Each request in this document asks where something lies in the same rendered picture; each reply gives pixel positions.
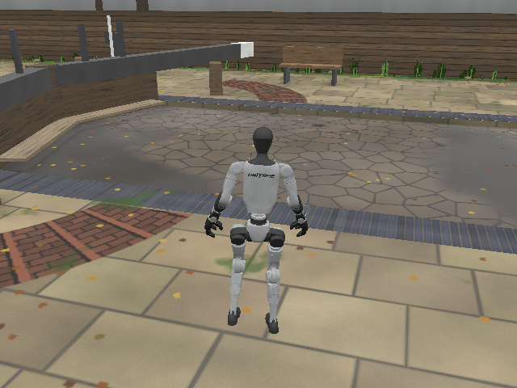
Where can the robot right thigh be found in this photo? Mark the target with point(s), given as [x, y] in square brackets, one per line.
[274, 252]

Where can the left robot hand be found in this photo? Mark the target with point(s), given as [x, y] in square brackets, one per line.
[209, 225]

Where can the left robot forearm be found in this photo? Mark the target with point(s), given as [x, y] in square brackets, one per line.
[216, 210]

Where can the right robot forearm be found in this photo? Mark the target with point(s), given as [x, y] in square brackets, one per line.
[299, 212]

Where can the left robot upper arm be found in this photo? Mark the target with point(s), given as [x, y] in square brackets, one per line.
[235, 169]

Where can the right robot hand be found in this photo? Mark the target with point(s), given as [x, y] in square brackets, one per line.
[303, 226]

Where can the right robot upper arm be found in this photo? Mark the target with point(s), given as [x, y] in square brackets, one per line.
[290, 184]

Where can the humanoid robot head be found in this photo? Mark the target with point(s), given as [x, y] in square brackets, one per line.
[262, 142]

